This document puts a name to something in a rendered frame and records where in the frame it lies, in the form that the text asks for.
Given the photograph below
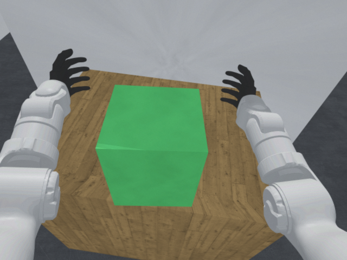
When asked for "right robot upper arm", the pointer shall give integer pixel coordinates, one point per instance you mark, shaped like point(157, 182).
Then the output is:
point(302, 211)

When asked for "robot right hand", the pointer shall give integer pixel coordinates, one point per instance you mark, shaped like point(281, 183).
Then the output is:
point(246, 87)

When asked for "pedestal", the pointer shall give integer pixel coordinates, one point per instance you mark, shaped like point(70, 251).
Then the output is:
point(226, 220)

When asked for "robot left hand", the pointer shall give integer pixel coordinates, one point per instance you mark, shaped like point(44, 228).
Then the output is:
point(61, 72)

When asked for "carton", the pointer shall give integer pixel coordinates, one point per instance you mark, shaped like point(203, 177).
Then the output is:
point(152, 146)

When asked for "robot right forearm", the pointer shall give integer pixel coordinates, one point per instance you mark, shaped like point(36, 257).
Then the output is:
point(277, 158)

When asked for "robot left forearm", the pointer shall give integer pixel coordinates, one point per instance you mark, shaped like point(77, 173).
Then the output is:
point(38, 128)

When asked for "left robot upper arm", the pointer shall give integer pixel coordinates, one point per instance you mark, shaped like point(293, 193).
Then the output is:
point(28, 197)

